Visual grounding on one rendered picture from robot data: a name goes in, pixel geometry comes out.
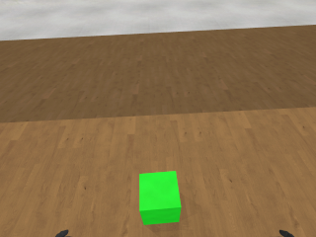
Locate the carton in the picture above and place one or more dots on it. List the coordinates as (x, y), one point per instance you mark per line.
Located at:
(159, 198)

